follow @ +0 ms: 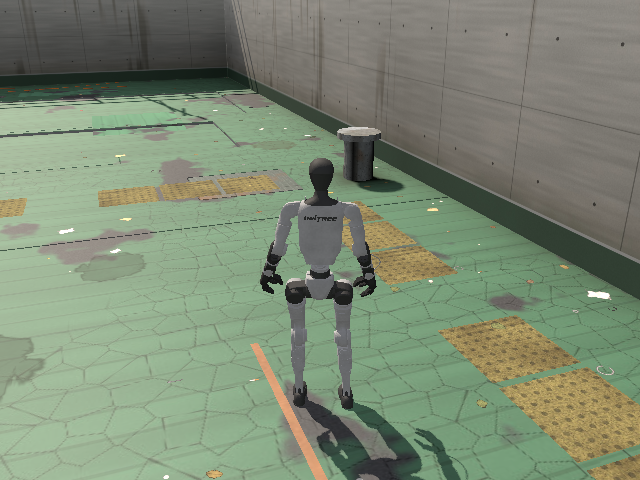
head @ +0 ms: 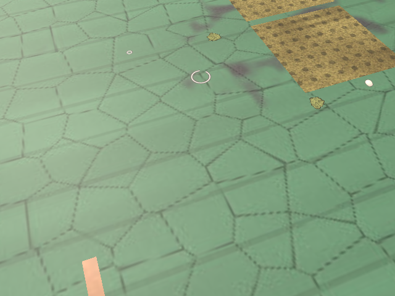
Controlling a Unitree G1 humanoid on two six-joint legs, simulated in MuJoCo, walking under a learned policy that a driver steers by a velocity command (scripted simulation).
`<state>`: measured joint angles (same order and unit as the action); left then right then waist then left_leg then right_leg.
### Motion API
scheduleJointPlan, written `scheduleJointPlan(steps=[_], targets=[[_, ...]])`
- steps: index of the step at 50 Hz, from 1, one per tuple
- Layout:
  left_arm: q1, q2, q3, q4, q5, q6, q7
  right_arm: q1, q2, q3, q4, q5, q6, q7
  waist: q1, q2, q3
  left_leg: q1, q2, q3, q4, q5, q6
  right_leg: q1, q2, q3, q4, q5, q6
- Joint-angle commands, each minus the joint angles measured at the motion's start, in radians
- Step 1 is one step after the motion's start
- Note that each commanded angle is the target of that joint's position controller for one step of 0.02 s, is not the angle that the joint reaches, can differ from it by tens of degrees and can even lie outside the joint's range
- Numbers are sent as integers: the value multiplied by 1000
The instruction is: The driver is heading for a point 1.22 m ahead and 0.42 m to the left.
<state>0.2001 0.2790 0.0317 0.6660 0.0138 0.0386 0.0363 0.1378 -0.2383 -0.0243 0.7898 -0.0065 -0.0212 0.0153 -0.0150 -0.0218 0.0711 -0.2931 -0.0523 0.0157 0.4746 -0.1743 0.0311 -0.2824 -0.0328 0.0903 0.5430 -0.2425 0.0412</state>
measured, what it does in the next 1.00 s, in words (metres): walks ahead, turning left: left foot, then right foot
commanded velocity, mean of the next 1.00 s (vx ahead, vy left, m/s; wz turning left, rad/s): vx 0.37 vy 0.00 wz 0.44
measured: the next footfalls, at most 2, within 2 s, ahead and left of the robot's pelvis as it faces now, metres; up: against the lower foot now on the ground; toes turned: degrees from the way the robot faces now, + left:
left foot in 0.38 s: +0.18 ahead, +0.15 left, +0.00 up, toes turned +12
right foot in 0.84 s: +0.56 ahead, +0.07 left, +0.00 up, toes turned +30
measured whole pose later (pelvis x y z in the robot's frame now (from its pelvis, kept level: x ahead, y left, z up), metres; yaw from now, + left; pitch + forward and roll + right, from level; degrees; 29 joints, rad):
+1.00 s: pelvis +0.43 +0.12 +0.00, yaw +32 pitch +1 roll -2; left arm 0.18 0.27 0.05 0.67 0.01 -0.11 -0.01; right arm 0.32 -0.31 -0.06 0.72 0.03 -0.02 -0.01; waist -0.02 0.04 0.04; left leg -0.43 0.00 -0.09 1.21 -0.37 0.01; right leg -0.31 0.04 -0.06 0.45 -0.16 -0.03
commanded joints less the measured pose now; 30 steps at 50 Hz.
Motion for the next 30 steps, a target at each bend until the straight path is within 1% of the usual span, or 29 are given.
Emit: scheduleJointPlan(steps=[1, 2, 3, 4, 5, 6, 7, 8, 9, 10, 11, 13, 14, 15, 16, 17, 18, 19, 20, 21, 22, 23, 24, 25, 26, 27, 28, 30], targets=[[25, 177, 43, -59, 17, -6, 6, 9, -97, -9, -54, -9, -22, 12, -14, -57, -103, -104, 94, -116, -120, -226, 11, 185, -97, 87, -109, 66, -88], [20, 136, 38, -53, 17, -12, 0, -19, -111, -11, -49, -4, -18, 11, 9, -78, -91, -29, 75, -86, -87, -195, -15, 88, -69, 57, -121, -113, -99], [28, 112, 33, -55, 20, -20, -3, -41, -130, -15, -52, 2, -12, 7, 32, -62, -70, -46, 55, -81, -51, -228, -18, 71, -43, 34, -135, -241, -90], [36, 119, 36, -55, 20, -27, -2, -39, -132, -18, -51, 11, -8, 0, 39, -76, -52, -82, 34, -69, -7, -291, -8, 66, -39, 34, -145, -307, -89], [53, 131, 40, -57, 12, -35, 0, -30, -135, -21, -53, 18, -7, -5, 48, -108, -39, -134, 12, -52, 54, -338, 1, 78, -61, 62, -169, -375, -105], [98, 143, 45, -50, 5, -44, 5, -39, -127, -23, -64, 25, -12, -4, 65, -151, -26, -203, -4, -23, 144, -328, 5, 113, -123, 138, -218, -442, -141], [134, 173, 57, -37, -7, -51, 9, -56, -122, -27, -80, 33, -20, 1, 74, -190, -3, -272, 0, 18, 255, -285, 7, 145, -222, 246, -276, -479, -195], [160, 190, 65, -31, -15, -60, 15, -93, -134, -32, -103, 35, -28, 6, 94, -190, 30, -350, 49, -14, 364, -308, 14, 159, -300, 333, -310, -446, -245], [178, 180, 64, -26, -11, -72, 19, -110, -137, -36, -118, 41, -32, 12, 103, -169, 44, -436, 85, -54, 457, -363, 22, 200, -343, 374, -326, -372, -273], [168, 164, 61, -28, -13, -80, 19, -97, -129, -37, -120, 47, -34, 18, 93, -141, 44, -489, 111, -76, 486, -370, 27, 248, -352, 357, -326, -303, -275], [145, 155, 61, -31, -19, -84, 16, -92, -118, -33, -121, 51, -33, 25, 87, -117, 37, -496, 131, -75, 453, -346, 27, 279, -337, 300, -331, -242, -258], [89, 173, 69, -38, -20, -87, 7, -87, -100, -24, -119, 39, -29, 39, 76, -91, 7, -363, 133, -16, 358, -256, 16, 231, -274, 143, -333, -81, -218], [61, 187, 74, -43, -20, -86, 0, -67, -99, -22, -115, 37, -26, 46, 62, -91, -10, -263, 119, 18, 312, -209, 9, 179, -243, 71, -330, -34, -203], [45, 195, 78, -45, -24, -84, -6, -40, -106, -24, -108, 37, -23, 50, 50, -95, -25, -172, 99, 48, 271, -159, 2, 135, -221, 17, -320, -21, -191], [39, 197, 80, -42, -31, -83, -12, -6, -113, -28, -98, 36, -19, 51, 32, -90, -35, -92, 76, 75, 222, -107, 0, 101, -208, -25, -292, -34, -181], [34, 195, 80, -39, -38, -81, -16, 46, -119, -34, -82, 35, -15, 50, 2, -75, -47, 3, 44, 107, 166, -65, 5, 58, -196, -65, -234, -45, -165], [44, 181, 76, -37, -36, -84, -18, 118, -144, -50, -59, 31, -11, 43, -30, -51, -78, 122, -1, 133, 145, -67, 18, 12, -176, -105, -131, 29, -145], [63, 143, 63, -36, -25, -89, -19, 228, -194, -78, -36, 40, -8, 33, -83, 15, -132, 274, -5, 88, 114, -77, 51, -51, -140, -177, 85, 124, -104], [27, 71, 40, -89, 1, -99, -15, 345, -323, -111, -33, 39, -9, 13, -120, 284, -160, 422, 226, -354, -53, -174, 176, -301, -34, -252, 503, -75, -6], [13, 48, 27, -141, -16, -127, -8, 340, -369, -105, -73, 26, -30, 21, -98, 340, -236, 515, 392, -897, -288, -410, 340, -534, 98, -49, 710, -357, 11], [-1, 120, 41, -134, -58, -151, -18, 288, -304, -89, -82, 21, -48, 22, -94, 212, -167, 501, 429, -857, -311, -480, 350, -637, 23, 22, 787, -296, -13], [-29, 150, 46, -131, -63, -166, -26, 254, -248, -73, -89, 20, -57, 20, -79, 153, -97, 434, 391, -726, -275, -402, 313, -646, -20, 11, 756, -208, -44], [-30, 147, 48, -113, -37, -173, -25, 209, -224, -65, -98, 20, -56, 17, -48, 68, -60, 351, 340, -605, -249, -273, 271, -599, -55, 6, 687, -131, -53], [-23, 150, 55, -103, -11, -174, -25, 167, -209, -59, -111, 15, -52, 12, -22, 68, -45, 277, 295, -511, -248, -148, 244, -535, -75, 5, 602, -68, -51], [-16, 148, 59, -98, -2, -169, -32, 147, -199, -54, -125, 10, -47, 6, -6, 90, -43, 234, 255, -448, -262, -63, 230, -480, -77, -2, 559, -20, -43], [-13, 135, 57, -95, 2, -163, -38, 147, -201, -54, -128, 9, -46, -1, 1, 100, -47, 213, 238, -404, -269, 39, 231, -456, -65, -20, 524, 17, -30], [-20, 123, 53, -95, 5, -158, -41, 157, -207, -57, -125, 14, -46, -8, 3, 88, -50, 201, 224, -363, -270, 129, 233, -447, -53, -35, 483, 50, -14], [-85, 94, 40, -111, 5, -152, -40, 181, -216, -61, -111, 24, -44, -22, -7, 65, -34, 172, 191, -296, -269, 221, 220, -430, -28, -53, 333, 140, 13]])
Keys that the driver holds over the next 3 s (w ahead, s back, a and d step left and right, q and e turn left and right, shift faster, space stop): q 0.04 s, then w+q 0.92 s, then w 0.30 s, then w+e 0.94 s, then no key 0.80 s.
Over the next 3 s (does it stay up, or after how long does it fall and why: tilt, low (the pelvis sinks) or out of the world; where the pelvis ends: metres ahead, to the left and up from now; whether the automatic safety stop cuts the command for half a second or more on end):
stays up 1.19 0.51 0.00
